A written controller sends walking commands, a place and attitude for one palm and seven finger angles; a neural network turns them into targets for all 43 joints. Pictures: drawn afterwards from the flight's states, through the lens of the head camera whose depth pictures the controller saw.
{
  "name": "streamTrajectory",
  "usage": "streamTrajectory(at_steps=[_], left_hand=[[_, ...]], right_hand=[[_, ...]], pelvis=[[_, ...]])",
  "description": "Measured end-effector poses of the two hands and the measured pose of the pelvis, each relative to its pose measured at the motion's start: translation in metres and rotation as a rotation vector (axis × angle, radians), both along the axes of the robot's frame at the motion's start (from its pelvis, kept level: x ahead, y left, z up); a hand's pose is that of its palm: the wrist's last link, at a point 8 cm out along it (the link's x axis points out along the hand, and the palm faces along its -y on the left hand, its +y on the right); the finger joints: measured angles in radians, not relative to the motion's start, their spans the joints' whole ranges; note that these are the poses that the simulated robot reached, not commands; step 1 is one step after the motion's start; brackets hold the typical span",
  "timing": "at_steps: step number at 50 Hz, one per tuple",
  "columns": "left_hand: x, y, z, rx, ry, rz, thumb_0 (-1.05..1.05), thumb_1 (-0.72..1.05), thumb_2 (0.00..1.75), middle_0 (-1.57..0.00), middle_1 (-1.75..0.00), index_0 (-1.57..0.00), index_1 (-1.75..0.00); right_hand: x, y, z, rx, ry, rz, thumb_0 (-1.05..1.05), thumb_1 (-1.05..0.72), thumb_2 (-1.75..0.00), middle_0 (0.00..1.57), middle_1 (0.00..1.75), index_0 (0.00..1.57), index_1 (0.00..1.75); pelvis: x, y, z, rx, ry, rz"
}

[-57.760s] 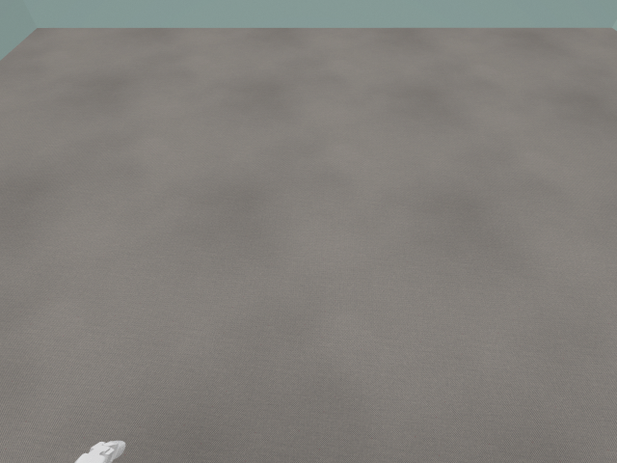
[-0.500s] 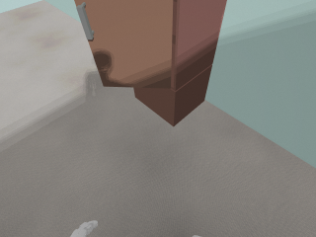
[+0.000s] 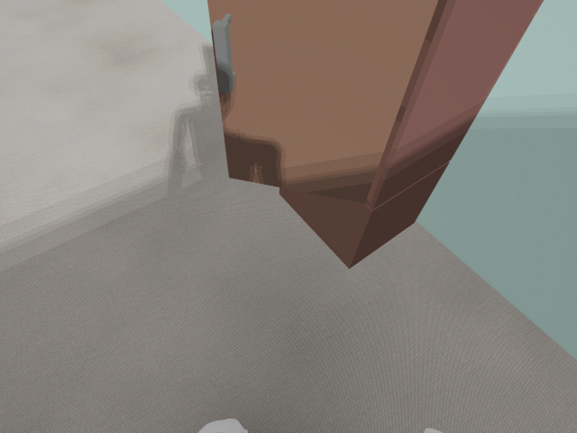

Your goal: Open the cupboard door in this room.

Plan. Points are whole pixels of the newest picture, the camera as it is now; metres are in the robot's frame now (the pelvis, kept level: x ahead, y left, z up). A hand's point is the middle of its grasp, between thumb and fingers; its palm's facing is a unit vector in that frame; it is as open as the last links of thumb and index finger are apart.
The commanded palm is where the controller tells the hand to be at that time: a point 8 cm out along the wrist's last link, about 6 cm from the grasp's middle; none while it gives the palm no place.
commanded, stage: take the last steps up to it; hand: left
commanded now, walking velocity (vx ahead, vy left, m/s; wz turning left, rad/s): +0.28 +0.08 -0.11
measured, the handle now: (227, 53) +0.80 +0.22 +0.08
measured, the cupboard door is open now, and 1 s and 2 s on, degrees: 41 41 41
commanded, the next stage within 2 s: come to a stop and stand still in 0.28 s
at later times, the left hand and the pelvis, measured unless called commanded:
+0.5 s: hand (194, 340) +0.26 +0.19 -0.15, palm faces -0.01 -0.97 -0.22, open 7.3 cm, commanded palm none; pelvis +0.17 +0.01 +0.02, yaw -3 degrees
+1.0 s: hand (184, 340) +0.26 +0.21 -0.16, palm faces -0.05 -0.96 -0.27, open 7.4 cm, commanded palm none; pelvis +0.19 +0.01 +0.00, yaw -5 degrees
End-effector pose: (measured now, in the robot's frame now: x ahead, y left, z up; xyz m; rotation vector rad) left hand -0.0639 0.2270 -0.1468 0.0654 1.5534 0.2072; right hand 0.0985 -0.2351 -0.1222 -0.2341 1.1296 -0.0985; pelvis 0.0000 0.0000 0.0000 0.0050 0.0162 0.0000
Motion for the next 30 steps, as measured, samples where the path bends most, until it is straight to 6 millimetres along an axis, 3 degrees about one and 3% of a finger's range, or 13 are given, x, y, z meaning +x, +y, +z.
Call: streamTrajectory(at_steps=[3, 9, 13, 17, 20, 23, 30], left_hand=[[0.053, 0.013, 0.006, 0.008, -0.069, -0.038, 0.01, 0.91, 0.9, -0.2, -0.3, -0.19, -0.29], [0.174, 0.024, 0.023, 0.032, -0.258, -0.123, 0.01, 0.92, 0.9, -0.2, -0.3, -0.19, -0.29], [0.248, 0.022, 0.031, 0.05, -0.356, -0.183, 0.01, 0.93, 0.9, -0.2, -0.3, -0.19, -0.29], [0.305, 0.011, 0.03, 0.066, -0.427, -0.227, 0.01, 0.92, 0.9, -0.2, -0.3, -0.19, -0.29], [0.322, 0.005, 0.031, 0.063, -0.442, -0.223, 0.01, 0.92, 0.9, -0.2, -0.3, -0.19, -0.3], [0.32, 0.002, 0.032, 0.052, -0.389, -0.203, 0.0, 0.91, 0.9, -0.2, -0.3, -0.2, -0.3], [0.32, 0.03, 0.021, 0.061, -0.264, -0.167, -0.01, 0.94, 0.89, -0.21, -0.3, -0.2, -0.3]], right_hand=[[0.001, 0.017, 0.001, 0.018, 0.031, -0.033, 0.0, -0.91, -0.9, 0.2, 0.3, 0.2, 0.3], [-0.014, 0.021, 0.0, 0.023, 0.139, -0.126, -0.01, -0.94, -0.9, 0.2, 0.3, 0.2, 0.3], [-0.028, 0.026, -0.01, 0.055, 0.249, -0.171, -0.01, -0.93, -0.9, 0.2, 0.3, 0.2, 0.3], [-0.033, 0.028, -0.026, 0.093, 0.348, -0.211, 0.0, -0.92, -0.9, 0.2, 0.3, 0.2, 0.3], [-0.019, 0.029, -0.028, 0.104, 0.39, -0.22, 0.0, -0.91, -0.9, 0.2, 0.3, 0.2, 0.3], [0.013, 0.028, -0.02, 0.096, 0.369, -0.223, 0.0, -0.91, -0.9, 0.2, 0.3, 0.2, 0.3], [0.097, 0.036, -0.011, 0.052, 0.246, -0.203, 0.01, -0.92, -0.9, 0.2, 0.3, 0.2, 0.3]], pelvis=[[0.02, 0.009, 0.008, 0.008, 0.001, -0.018], [0.063, 0.02, 0.016, 0.022, 0.0, -0.044], [0.094, 0.019, 0.013, 0.033, -0.008, -0.054], [0.128, 0.011, 0.002, 0.037, -0.017, -0.06], [0.146, 0.009, 0.002, 0.015, -0.023, -0.051], [0.163, 0.011, 0.011, 0.008, -0.014, -0.051], [0.196, 0.027, 0.013, 0.001, -0.009, -0.062]])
